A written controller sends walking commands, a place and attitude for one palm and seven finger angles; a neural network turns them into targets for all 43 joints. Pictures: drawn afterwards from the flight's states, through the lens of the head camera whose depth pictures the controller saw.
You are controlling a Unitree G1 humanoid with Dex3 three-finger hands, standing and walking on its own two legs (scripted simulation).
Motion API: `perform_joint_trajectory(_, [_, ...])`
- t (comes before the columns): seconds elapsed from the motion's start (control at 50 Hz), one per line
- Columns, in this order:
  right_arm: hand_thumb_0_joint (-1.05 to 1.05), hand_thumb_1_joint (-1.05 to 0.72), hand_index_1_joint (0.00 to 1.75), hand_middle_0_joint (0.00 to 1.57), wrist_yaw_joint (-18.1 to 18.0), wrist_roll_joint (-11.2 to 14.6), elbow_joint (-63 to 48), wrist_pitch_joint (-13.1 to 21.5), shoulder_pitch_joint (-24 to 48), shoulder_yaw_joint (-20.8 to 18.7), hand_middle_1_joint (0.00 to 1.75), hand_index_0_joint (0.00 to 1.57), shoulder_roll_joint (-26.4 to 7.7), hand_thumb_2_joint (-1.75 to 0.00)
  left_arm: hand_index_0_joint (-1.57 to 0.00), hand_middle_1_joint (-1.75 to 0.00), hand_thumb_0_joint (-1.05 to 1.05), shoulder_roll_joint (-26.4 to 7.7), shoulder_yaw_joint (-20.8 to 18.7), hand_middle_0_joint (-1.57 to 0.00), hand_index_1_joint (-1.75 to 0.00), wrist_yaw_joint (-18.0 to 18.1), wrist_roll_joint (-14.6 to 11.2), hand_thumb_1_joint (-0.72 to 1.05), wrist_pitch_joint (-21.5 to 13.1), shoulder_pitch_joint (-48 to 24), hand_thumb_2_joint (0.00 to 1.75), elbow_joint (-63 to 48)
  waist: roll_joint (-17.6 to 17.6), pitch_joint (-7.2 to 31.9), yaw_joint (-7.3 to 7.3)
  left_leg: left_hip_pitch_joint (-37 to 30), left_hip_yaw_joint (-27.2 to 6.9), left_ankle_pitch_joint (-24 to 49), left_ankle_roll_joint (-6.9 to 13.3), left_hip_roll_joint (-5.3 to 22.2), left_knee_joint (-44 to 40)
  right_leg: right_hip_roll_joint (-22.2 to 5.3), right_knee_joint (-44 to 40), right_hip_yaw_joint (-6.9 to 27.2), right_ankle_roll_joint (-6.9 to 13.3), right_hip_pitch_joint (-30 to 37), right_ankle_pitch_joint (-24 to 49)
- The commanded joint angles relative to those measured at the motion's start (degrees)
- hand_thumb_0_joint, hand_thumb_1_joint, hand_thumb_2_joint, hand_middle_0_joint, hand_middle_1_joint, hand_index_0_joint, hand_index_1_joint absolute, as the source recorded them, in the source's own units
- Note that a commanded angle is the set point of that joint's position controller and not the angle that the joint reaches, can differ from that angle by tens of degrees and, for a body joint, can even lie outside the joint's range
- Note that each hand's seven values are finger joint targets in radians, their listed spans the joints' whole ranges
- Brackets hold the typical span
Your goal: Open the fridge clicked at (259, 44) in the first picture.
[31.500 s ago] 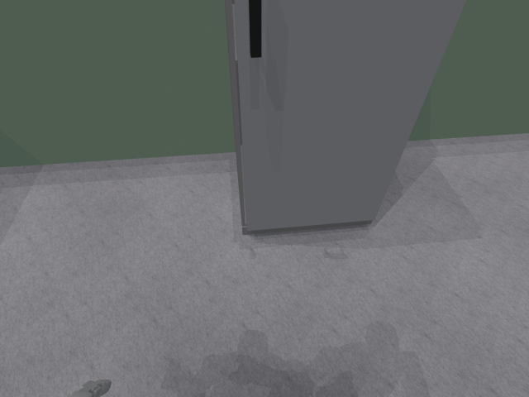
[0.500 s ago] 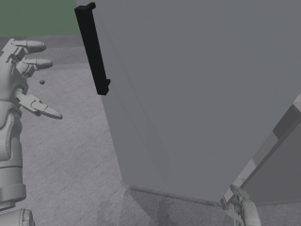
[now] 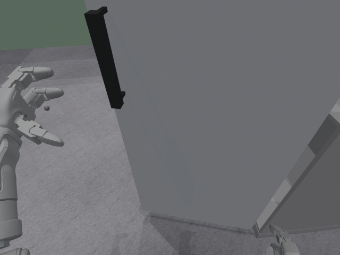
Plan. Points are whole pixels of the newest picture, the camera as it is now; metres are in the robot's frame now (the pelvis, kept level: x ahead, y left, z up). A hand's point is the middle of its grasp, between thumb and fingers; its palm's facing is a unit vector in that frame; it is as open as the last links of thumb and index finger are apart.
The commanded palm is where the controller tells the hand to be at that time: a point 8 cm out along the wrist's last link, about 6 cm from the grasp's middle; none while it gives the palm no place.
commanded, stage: draw the hand back to the body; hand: left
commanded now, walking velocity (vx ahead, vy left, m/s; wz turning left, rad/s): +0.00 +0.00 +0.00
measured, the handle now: (111, 62) +0.48 +0.20 +0.25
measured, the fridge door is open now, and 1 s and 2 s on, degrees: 74 74 74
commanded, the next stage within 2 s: step back with the hand held close in 1.46 s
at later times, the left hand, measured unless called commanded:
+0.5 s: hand (32, 140) +0.25 +0.28 +0.21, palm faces +0.37 -0.91 -0.20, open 14.1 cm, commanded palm +0.20 +0.32 +0.22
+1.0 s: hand (41, 165) +0.21 +0.26 +0.18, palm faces +0.47 -0.80 -0.38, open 9.6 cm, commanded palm +0.16 +0.30 +0.19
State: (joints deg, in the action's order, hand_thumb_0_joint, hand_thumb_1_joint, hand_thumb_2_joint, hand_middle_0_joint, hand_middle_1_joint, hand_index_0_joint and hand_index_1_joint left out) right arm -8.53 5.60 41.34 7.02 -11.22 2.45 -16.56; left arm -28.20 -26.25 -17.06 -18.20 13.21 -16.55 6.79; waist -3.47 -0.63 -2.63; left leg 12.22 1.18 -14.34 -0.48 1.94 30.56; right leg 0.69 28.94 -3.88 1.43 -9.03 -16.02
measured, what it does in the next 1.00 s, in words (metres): stands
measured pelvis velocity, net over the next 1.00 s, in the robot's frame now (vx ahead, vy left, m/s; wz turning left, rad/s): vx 0.02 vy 0.00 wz -0.02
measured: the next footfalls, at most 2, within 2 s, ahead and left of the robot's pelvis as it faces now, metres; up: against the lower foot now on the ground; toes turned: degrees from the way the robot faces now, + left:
none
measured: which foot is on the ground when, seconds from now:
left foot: down 0.00-1.00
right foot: down 0.00-1.00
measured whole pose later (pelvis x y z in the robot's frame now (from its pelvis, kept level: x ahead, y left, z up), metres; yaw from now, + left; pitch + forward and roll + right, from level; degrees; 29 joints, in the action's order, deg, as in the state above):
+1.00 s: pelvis +0.02 +0.00 +0.01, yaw -1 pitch -7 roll +0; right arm -5.2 -0.1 41.3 8.1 -11.1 -1.1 -14.8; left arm -20.1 -20.6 7.4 -4.6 -5.2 25.0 -20.7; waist -4.0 -2.1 -2.5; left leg 3.9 2.4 -12.2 -0.8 2.4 22.7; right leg 1.4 21.0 -2.6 1.8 -1.2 -13.4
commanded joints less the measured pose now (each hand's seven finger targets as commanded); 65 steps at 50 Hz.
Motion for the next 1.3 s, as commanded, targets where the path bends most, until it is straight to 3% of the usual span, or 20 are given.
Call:
perform_joint_trajectory(0.0, [0.00,-0.90,0.30,0.20,-0.5,0.6,-13.1,5.0,14.9,-1.2,0.30,0.20,-6.9,-0.90,-0.25,-1.15,0.00,-18.5,-5.2,-0.25,-1.15,-0.6,-2.5,-0.55,8.2,-18.5,0.20,-18.0,-1.8,15.1,-2.48,-6.0,-3.2,9.0,2.2,-1.5,-5.5,-2.3,-7.0,4.6,-0.7,3.3,8.1])
perform_joint_trajectory(0.08, [0.00,-0.90,0.30,0.20,0.3,-0.4,-14.6,5.3,15.4,-0.8,0.30,0.20,-6.0,-0.90,-0.25,-1.15,0.00,-17.5,-8.3,-0.25,-1.15,1.4,-3.2,-0.55,8.7,-11.0,0.20,-27.8,-1.2,16.1,-3.20,-8.7,-3.1,15.4,1.9,-1.1,-6.1,-0.8,-5.9,2.2,0.2,4.6,14.3])
perform_joint_trajectory(0.16, [0.00,-0.90,0.30,0.20,0.9,-0.5,-13.5,4.2,14.8,-0.7,0.30,0.20,-5.8,-0.90,-0.25,-1.15,0.00,-12.1,-7.4,-0.25,-1.15,2.5,-4.4,-0.55,10.0,-3.8,0.20,-24.0,3.1,11.0,-2.52,-7.5,-3.0,14.1,1.5,-0.7,-7.7,0.3,-6.7,0.6,-0.1,2.2,12.4])
perform_joint_trajectory(0.18, [0.00,-0.90,0.30,0.20,1.1,-0.5,-13.3,3.9,15.0,-0.8,0.30,0.20,-6.1,-0.90,-0.25,-1.15,0.00,-12.1,-7.6,-0.25,-1.15,2.6,-4.1,-0.55,11.0,-1.9,0.20,-23.8,2.5,10.9,-2.94,-7.7,-2.7,15.3,1.5,-0.6,-7.6,0.4,-6.7,0.5,0.1,2.7,13.3])
perform_joint_trajectory(0.24, [0.00,-0.90,0.30,0.20,1.3,-0.1,-13.6,3.1,15.9,-0.1,0.30,0.20,-5.2,-0.90,-0.25,-1.15,0.00,-7.1,-0.6,-0.25,-1.15,2.6,-2.6,-0.55,13.8,-5.4,0.20,-27.3,-3.5,7.3,-1.66,-8.4,-3.3,12.8,0.8,-0.6,-9.0,0.5,-7.5,0.5,0.1,-0.3,9.3])
perform_joint_trajectory(0.32, [0.00,-0.90,0.30,0.20,0.8,-0.5,-14.0,3.1,16.5,0.4,0.30,0.20,-4.6,-0.90,-0.25,-1.09,0.00,-5.9,2.9,-0.25,-1.09,3.0,-0.9,-0.44,13.0,-9.1,0.25,-35.5,-6.1,8.1,-0.78,-11.1,-4.1,11.9,0.6,-0.8,-9.6,0.9,-7.9,0.6,0.5,-0.7,7.9])
perform_joint_trajectory(0.36, [0.00,-0.90,0.30,0.20,0.2,-0.9,-13.9,3.3,16.1,0.5,0.30,0.20,-4.7,-0.90,-0.24,-1.04,0.00,-7.8,1.2,-0.24,-1.04,3.2,-1.0,-0.37,11.0,-9.8,0.29,-37.6,-4.0,9.8,-0.76,-12.0,-4.7,11.3,0.6,-0.8,-10.1,1.3,-8.0,0.3,0.5,0.2,7.1])
perform_joint_trajectory(0.38, [0.00,-0.90,0.30,0.20,2.2,-4.4,-14.2,5.5,13.1,-0.2,0.30,0.20,-3.9,-0.90,-0.24,-1.02,0.00,-13.2,-2.2,-0.24,-1.02,14.0,7.4,-0.33,0.7,-6.9,0.31,-45.4,-5.1,4.3,-1.23,-9.1,-3.5,9.1,0.2,-1.0,-9.0,0.6,-10.7,2.4,0.5,-1.6,5.8])
perform_joint_trajectory(0.4, [0.00,-0.90,0.30,0.20,2.6,-5.3,-11.7,6.1,12.5,0.0,0.30,0.20,-3.6,-0.90,-0.24,-1.00,0.00,-7.0,0.4,-0.24,-1.00,18.2,8.3,-0.30,-2.8,2.5,0.32,-39.0,-2.9,4.4,-0.45,-8.5,-4.3,8.5,-0.7,-0.7,-10.4,0.8,-9.7,1.0,0.9,-0.7,6.0])
perform_joint_trajectory(0.42, [0.00,-0.90,0.30,0.20,3.0,-5.3,-11.6,6.0,12.1,0.0,0.30,0.20,-3.4,-0.90,-0.24,-0.98,0.00,-3.9,1.3,-0.24,-0.98,20.0,8.6,-0.26,-4.4,8.5,0.34,-37.4,0.2,3.8,-0.69,-7.5,-4.5,8.1,-1.0,-0.5,-11.2,0.8,-9.7,0.7,0.9,0.3,6.3])
perform_joint_trajectory(0.48, [0.00,-0.90,0.30,0.20,3.5,-5.6,-10.7,4.9,11.4,-1.2,0.30,0.20,-3.3,-0.90,-0.24,-0.92,0.00,-6.1,-1.7,-0.24,-0.92,23.2,10.4,-0.15,-10.0,11.8,0.39,-40.2,-0.4,8.0,-1.21,-9.0,-2.3,8.9,-0.1,-0.3,-11.0,0.5,-10.5,1.7,0.8,4.6,7.9])
perform_joint_trajectory(0.52, [0.00,-0.90,0.30,0.20,3.7,-5.8,-10.9,4.8,10.9,-1.3,0.30,0.20,-2.5,-0.90,-0.23,-0.87,0.00,-4.4,-0.7,-0.23,-0.87,24.2,11.3,-0.08,-12.9,13.8,0.43,-40.7,-4.1,9.7,-1.27,-9.7,-1.4,9.4,-0.1,-0.5,-11.2,0.2,-10.6,1.8,0.8,5.9,8.2])
perform_joint_trajectory(0.56, [0.00,-0.90,0.30,0.20,3.8,-5.7,-10.5,4.7,10.7,-1.5,0.30,0.20,-2.4,-0.90,-0.23,-0.83,0.00,-2.8,0.8,-0.23,-0.83,24.9,12.0,-0.01,-14.7,15.2,0.46,-39.4,-5.5,7.2,-0.89,-9.6,-1.1,8.4,-0.1,-0.4,-11.9,0.3,-11.4,1.8,0.6,5.3,7.3])
perform_joint_trajectory(0.64, [0.00,-0.90,0.30,0.20,3.3,-5.6,-9.9,4.5,10.9,-2.2,0.30,0.20,-2.9,-0.90,-0.23,-0.75,0.00,-2.7,1.1,-0.23,-0.75,25.8,12.9,0.14,-17.0,17.5,0.53,-36.7,-1.3,3.5,-0.71,-8.4,-0.8,6.9,0.8,-0.5,-12.7,0.4,-12.7,1.7,0.3,5.0,5.9])
perform_joint_trajectory(0.78, [0.00,-0.90,0.30,0.20,3.3,-5.9,-9.7,4.9,11.0,-3.8,0.30,0.20,-3.3,-0.90,-0.22,-0.60,0.00,-4.8,-1.8,-0.22,-0.60,26.1,13.4,0.39,-20.5,29.5,0.65,-39.3,1.1,6.3,-2.10,-9.4,0.1,12.9,1.5,-0.8,-10.9,-0.4,-11.7,2.1,-0.1,8.2,12.1])
perform_joint_trajectory(0.94, [0.00,-0.90,0.30,0.20,3.2,-5.6,-9.9,4.6,9.7,-4.7,0.30,0.20,-2.7,-0.90,-0.21,-0.43,0.00,-3.6,-2.2,-0.21,-0.43,25.8,13.4,0.68,-22.3,37.8,0.80,-38.6,0.0,1.4,-1.65,-8.1,1.7,12.4,1.6,-0.9,-9.6,-0.9,-12.3,2.9,-0.7,5.1,13.0])
perform_joint_trajectory(0.98, [0.00,-0.90,0.30,0.20,3.0,-5.5,-9.9,4.6,9.8,-5.0,0.30,0.20,-2.9,-0.90,-0.21,-0.38,0.00,-3.5,-2.0,-0.21,-0.38,25.6,13.4,0.75,-22.5,38.5,0.83,-38.0,1.9,-0.3,-1.46,-7.8,1.6,11.3,1.8,-0.9,-9.4,-1.0,-13.0,3.3,-0.8,3.9,11.8])
perform_joint_trajectory(1.06, [0.00,-0.90,0.30,0.20,2.8,-5.6,-10.4,4.8,9.5,-5.1,0.30,0.20,-2.7,-0.90,-0.20,-0.30,0.00,-2.4,-0.8,-0.20,-0.30,25.5,13.4,0.90,-23.1,40.0,0.90,-39.0,1.1,0.4,-1.29,-8.9,2.2,10.2,2.1,-1.1,-9.1,-1.3,-13.3,3.7,-1.1,3.2,10.6])
perform_joint_trajectory(1.18, [0.00,-0.90,0.30,0.20,2.0,-5.9,-9.9,5.6,9.7,-4.8,0.30,0.20,-2.7,-0.90,-0.20,-0.30,0.00,-4.0,-1.1,-0.20,-0.30,26.4,14.0,0.90,-23.6,34.4,0.90,-40.7,0.0,0.7,-0.91,-10.5,2.0,9.2,2.4,-1.5,-9.0,-1.3,-14.3,3.8,-1.1,2.6,9.1])
perform_joint_trajectory(1.28, [0.00,-0.90,0.30,0.20,2.0,-6.0,-9.5,5.5,10.0,-4.3,0.30,0.20,-2.3,-0.90,-0.20,-0.30,0.00,-2.6,-0.5,-0.20,-0.30,26.3,13.9,0.90,-23.2,35.8,0.90,-39.1,0.3,1.0,-1.31,-10.7,1.4,10.4,2.2,-1.3,-9.8,-1.1,-13.8,3.2,-0.9,3.8,10.3])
